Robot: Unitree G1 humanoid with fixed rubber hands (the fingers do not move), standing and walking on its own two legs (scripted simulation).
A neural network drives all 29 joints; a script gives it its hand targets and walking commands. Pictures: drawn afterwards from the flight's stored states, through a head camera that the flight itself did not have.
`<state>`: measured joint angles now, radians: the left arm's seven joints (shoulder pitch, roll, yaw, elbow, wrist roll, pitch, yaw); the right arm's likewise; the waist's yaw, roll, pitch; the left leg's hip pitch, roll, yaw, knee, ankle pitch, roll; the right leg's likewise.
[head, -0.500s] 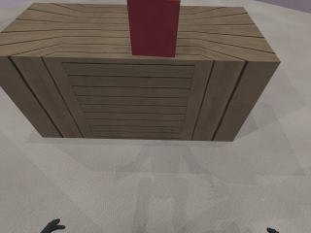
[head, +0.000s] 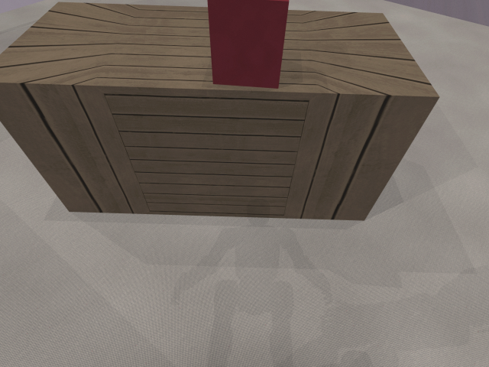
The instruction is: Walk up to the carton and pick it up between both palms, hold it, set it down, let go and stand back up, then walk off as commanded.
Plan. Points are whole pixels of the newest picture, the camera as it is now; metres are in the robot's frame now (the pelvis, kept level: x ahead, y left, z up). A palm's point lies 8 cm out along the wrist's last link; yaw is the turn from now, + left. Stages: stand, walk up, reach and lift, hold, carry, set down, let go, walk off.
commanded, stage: stand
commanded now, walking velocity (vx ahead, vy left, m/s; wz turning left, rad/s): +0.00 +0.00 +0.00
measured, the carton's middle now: (249, 32) +1.02 +0.02 +0.06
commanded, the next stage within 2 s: none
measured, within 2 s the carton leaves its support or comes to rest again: neither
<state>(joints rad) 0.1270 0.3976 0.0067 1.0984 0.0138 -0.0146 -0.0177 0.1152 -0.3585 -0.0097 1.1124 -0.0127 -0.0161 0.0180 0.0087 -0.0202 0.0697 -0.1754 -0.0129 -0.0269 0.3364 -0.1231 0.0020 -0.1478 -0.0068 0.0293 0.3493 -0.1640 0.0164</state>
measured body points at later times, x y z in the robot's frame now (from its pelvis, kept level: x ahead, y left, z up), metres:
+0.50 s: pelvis +0.03 +0.00 +0.00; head +0.06 +0.00 +0.45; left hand +0.13 +0.31 -0.13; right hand +0.14 -0.31 -0.12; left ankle +0.04 +0.12 -0.75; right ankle +0.02 -0.13 -0.75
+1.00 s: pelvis +0.04 -0.01 +0.00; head +0.05 -0.01 +0.45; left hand +0.14 +0.30 -0.12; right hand +0.12 -0.32 -0.12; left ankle +0.04 +0.12 -0.75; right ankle +0.02 -0.13 -0.75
